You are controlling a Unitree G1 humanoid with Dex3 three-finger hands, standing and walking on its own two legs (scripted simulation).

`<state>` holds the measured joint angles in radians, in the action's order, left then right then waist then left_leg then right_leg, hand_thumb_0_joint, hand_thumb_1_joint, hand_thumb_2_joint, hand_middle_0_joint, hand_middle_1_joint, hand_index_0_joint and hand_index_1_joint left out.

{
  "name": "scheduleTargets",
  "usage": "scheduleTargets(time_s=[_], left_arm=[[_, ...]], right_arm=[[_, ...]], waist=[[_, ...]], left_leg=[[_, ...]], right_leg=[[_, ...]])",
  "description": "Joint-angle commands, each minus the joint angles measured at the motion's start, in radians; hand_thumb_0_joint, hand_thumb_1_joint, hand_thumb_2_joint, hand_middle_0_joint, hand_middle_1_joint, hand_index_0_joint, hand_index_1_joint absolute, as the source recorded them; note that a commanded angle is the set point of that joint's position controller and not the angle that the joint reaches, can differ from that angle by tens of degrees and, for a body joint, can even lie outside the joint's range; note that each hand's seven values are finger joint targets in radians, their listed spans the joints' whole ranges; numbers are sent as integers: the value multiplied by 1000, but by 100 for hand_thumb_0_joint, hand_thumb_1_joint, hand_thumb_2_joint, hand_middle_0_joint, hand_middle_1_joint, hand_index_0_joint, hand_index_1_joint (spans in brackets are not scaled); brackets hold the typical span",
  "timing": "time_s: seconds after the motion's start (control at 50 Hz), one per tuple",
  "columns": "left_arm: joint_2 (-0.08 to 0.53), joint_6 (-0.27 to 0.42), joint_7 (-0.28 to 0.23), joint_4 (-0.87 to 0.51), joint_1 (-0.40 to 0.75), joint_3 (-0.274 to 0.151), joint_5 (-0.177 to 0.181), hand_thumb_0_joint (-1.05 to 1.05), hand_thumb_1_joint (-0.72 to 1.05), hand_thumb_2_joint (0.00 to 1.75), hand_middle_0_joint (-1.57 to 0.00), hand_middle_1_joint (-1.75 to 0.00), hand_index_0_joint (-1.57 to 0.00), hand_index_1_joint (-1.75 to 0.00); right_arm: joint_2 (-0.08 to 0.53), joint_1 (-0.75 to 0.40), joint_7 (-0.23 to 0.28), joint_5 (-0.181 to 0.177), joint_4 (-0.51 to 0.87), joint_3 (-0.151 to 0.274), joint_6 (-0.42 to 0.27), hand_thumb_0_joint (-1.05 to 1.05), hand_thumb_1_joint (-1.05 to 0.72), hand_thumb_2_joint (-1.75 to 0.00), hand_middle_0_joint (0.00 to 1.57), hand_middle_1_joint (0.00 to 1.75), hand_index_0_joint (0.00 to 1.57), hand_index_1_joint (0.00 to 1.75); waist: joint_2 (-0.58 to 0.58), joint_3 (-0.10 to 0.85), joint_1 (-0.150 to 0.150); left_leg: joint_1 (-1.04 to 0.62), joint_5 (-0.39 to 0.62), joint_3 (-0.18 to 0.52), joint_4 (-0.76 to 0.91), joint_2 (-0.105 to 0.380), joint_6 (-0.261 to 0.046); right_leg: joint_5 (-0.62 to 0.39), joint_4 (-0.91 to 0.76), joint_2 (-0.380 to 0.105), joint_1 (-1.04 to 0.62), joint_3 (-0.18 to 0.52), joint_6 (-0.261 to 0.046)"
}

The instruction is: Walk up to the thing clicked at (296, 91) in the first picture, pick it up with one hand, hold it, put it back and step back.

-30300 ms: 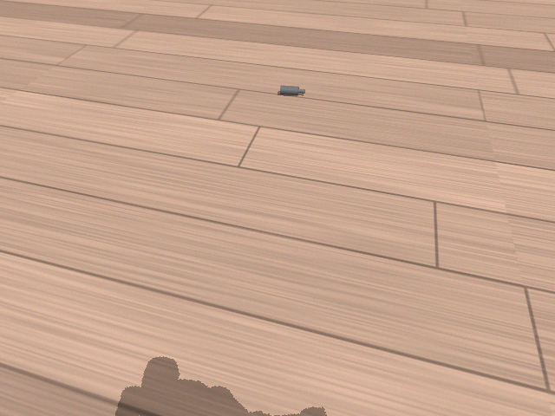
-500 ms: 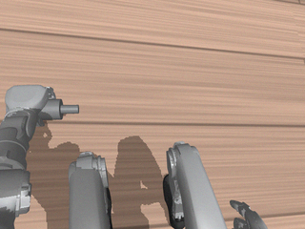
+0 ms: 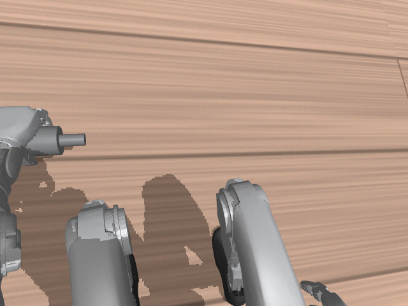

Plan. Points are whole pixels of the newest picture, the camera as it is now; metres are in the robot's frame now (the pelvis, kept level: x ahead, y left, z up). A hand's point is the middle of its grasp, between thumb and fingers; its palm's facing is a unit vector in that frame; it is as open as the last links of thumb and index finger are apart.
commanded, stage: crouch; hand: left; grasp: from above
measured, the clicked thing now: (38, 141) +0.46 +0.29 -0.18
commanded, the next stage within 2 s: lower in 0.20 s
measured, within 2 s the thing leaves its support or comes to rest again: rests again in 1.80 s
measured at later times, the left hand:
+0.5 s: hand (28, 151) +0.44 +0.31 -0.20, palm faces -0.50 -0.05 -0.86, open 8.7 cm
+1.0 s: hand (41, 152) +0.45 +0.31 -0.26, palm faces -0.49 -0.07 -0.87, open 8.7 cm
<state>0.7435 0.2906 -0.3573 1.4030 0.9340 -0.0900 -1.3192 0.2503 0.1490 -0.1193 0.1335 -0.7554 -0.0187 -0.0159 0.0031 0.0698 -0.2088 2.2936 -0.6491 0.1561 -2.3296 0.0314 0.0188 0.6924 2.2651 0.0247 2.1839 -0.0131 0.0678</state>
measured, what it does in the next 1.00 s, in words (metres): stands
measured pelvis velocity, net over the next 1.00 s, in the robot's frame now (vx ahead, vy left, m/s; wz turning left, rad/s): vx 0.01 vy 0.00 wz -0.06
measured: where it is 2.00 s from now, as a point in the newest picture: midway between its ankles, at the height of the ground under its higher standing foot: (181, 290)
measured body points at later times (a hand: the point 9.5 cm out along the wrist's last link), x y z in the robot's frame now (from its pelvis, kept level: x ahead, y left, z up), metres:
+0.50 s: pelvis +0.00 +0.00 -0.02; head +0.24 +0.09 +0.35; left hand +0.47 +0.31 -0.15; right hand +0.07 -0.27 -0.12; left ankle +0.08 +0.13 -0.32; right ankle +0.10 -0.14 -0.32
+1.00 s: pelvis +0.01 +0.00 -0.05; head +0.27 +0.09 +0.31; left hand +0.48 +0.31 -0.21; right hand +0.06 -0.27 -0.14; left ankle +0.08 +0.13 -0.32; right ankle +0.10 -0.14 -0.32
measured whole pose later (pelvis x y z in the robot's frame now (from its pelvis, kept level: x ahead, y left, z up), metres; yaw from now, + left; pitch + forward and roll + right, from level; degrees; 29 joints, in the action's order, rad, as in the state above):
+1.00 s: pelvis +0.01 +0.00 -0.05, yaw -4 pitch +32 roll -11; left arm 0.89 0.32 -0.50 1.59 0.96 -0.16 -1.37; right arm 0.26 0.09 -0.16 0.22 -0.75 -0.14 -0.07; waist 0.07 -0.04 -0.28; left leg 2.40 -0.69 0.23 -2.51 0.02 0.04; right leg 0.71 2.41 0.06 2.27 -0.05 0.08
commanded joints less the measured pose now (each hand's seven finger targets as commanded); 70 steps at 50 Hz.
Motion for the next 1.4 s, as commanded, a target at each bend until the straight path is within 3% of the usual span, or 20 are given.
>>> scheduleTargets(time_s=[0.0, 0.3, 0.38, 0.46, 0.54, 0.76, 0.84, 0.86, 0.94, 1.0, 1.08, 1.14, 1.16, 1.24, 1.26, 1.28, 1.3, 1.32, 1.34, 1.38], left_arm=[[287, 1, -42, -131, 343, -35, 11, 0, 80, 59, -109, -58, -112, -55], [306, 7, -52, -140, 339, -33, 2, 0, 79, 62, -112, -57, -114, -55], [269, 8, -53, -24, 310, -5, 10, 0, 78, 62, -111, -57, -113, -55], [330, 31, -69, -44, 333, -37, -3, 0, 80, 60, -112, -57, -115, -54], [337, 49, -94, -24, 344, -44, -21, 0, 84, 62, -114, -59, -117, -57], [408, 50, -172, -1, 332, -99, -62, 0, 85, 66, -114, -64, -116, -61], [402, 31, -180, 20, 301, -100, -42, 0, 81, 66, -110, -60, -113, -57], [394, 26, -175, 52, 302, -85, -41, 0, 81, 65, -110, -60, -113, -57], [416, 27, -174, 63, 292, -91, -17, 0, 78, 63, -108, -59, -111, -56], [425, 33, -171, 64, 282, -94, -19, 0, 79, 62, -108, -59, -111, -56], [466, 44, -182, 57, 258, -135, -28, 0, 82, 64, -111, -59, -114, -56], [441, 59, -190, 42, 276, -106, -35, 0, 82, 63, -112, -56, -115, -53], [491, 60, -200, 52, 252, -149, -40, 0, 82, 63, -113, -55, -115, -53], [474, 61, -217, 85, 256, -134, -52, 0, 85, 66, -114, -57, -116, -55], [478, 65, -225, 91, 262, -138, -46, 0, 85, 64, -114, -56, -116, -53], [439, 62, -223, 95, 268, -101, -47, 0, 83, 63, -113, -56, -115, -54], [462, 62, -227, 120, 283, -107, -45, 0, 85, 60, -113, -56, -116, -53], [456, 62, -230, 96, 273, -104, -53, 0, 84, 60, -113, -54, -116, -51], [448, 59, -228, 117, 285, -84, -51, 0, 84, 60, -112, -55, -115, -52], [466, 55, -237, 100, 271, -101, -44, 0, 85, 62, -114, -55, -116, -53]], right_arm=[[248, 182, 11, 4, 19, 70, -5, 0, -91, -90, 20, 30, 20, 30], [256, 180, 8, 13, 16, 48, -4, 0, -91, -90, 20, 30, 20, 30], [259, 161, 6, 18, 16, 37, -3, 0, -91, -90, 20, 30, 20, 30], [266, 160, 7, 28, 17, 23, -9, 0, -91, -90, 20, 30, 20, 30], [274, 162, 2, 38, 12, 13, -16, 0, -91, -90, 20, 30, 20, 30], [291, 148, -15, 77, 3, -7, -36, 0, -91, -90, 20, 30, 20, 30], [293, 141, -22, 86, 5, -17, -41, 0, -90, -90, 20, 30, 20, 30], [293, 143, -25, 89, 4, -18, -45, 0, -90, -90, 20, 30, 20, 30], [299, 138, -28, 95, 5, -31, -50, 0, -90, -90, 20, 30, 20, 30], [307, 135, -28, 101, 7, -38, -56, 0, -90, -90, 20, 30, 20, 30], [324, 123, -27, 105, 17, -36, -51, 0, -90, -90, 20, 30, 20, 30], [311, 107, -31, 113, 18, -51, -50, 0, -90, -90, 20, 30, 20, 30], [325, 110, -28, 117, 21, -48, -47, 0, -90, -90, 20, 30, 20, 30], [324, 117, -37, 132, 6, -56, -52, 0, -90, -90, 20, 30, 20, 30], [330, 104, -37, 136, 8, -58, -52, 0, -90, -90, 20, 30, 20, 30], [319, 93, -39, 139, 23, -65, -60, 0, -90, -90, 20, 30, 20, 30], [323, 87, -42, 140, 13, -67, -63, 0, -90, -90, 20, 30, 20, 30], [329, 89, -41, 140, 18, -64, -64, 0, -90, -90, 20, 30, 20, 30], [326, 82, -44, 142, 15, -69, -70, 0, -90, -90, 20, 30, 20, 30], [336, 80, -41, 144, 13, -73, -74, 0, -90, -90, 20, 30, 20, 30]], waist=[[-264, 677, 5], [-331, 685, -3], [-251, 587, -30], [-289, 597, -23], [-307, 601, -49], [-369, 582, -53], [-354, 598, -54], [-326, 592, -76], [-301, 568, -67], [-322, 555, -72], [-345, 581, -66], [-368, 560, -73], [-360, 576, -70], [-352, 543, -98], [-359, 526, -94], [-354, 527, -100], [-356, 501, -112], [-357, 520, -99], [-361, 502, -111], [-363, 520, -94]], left_leg=[[-549, 96, -111, 228, -20, -38], [-576, 167, -104, 178, -18, -29], [-495, 114, -92, 168, -16, -37], [-500, 123, -97, 146, -19, -35], [-529, 144, -85, 125, -15, -30], [-513, 139, -83, 93, -13, -26], [-489, 172, -82, 65, -10, -31], [-474, 172, -76, 52, -8, -34], [-420, 150, -71, 47, -8, -39], [-437, 149, -70, 38, -8, -33], [-476, 192, -63, 33, -5, -27], [-463, 181, -61, 33, -5, -26], [-472, 201, -58, 30, -2, -27], [-466, 221, -55, 7, 2, -26], [-450, 194, -52, 9, 2, -25], [-464, 196, -54, 8, 3, -27], [-434, 155, -51, 6, 5, -28], [-451, 164, -50, 16, 4, -25], [-444, 153, -51, 4, 3, -25], [-451, 152, -47, 11, 4, -25]], right_leg=[[-158, -221, 25, -258, -135, -101], [-227, -162, 28, -235, -150, -101], [-186, -165, 32, -196, -160, -98], [-191, -151, 31, -211, -158, -96], [-209, -122, 34, -194, -172, -94], [-214, -82, 42, -171, -188, -91], [-254, -75, 45, -204, -185, -85], [-261, -72, 49, -209, -187, -84], [-248, -81, 53, -237, -188, -78], [-242, -70, 54, -231, -197, -83], [-277, -50, 58, -238, -210, -87], [-273, -44, 59, -234, -208, -87], [-291, -46, 61, -251, -211, -84], [-319, -36, 62, -255, -210, -80], [-290, -40, 63, -233, -216, -84], [-297, -43, 64, -238, -214, -79], [-264, -41, 65, -219, -213, -81], [-270, -47, 68, -235, -215, -82], [-261, -37, 67, -217, -219, -81], [-259, -45, 70, -233, -223, -80]])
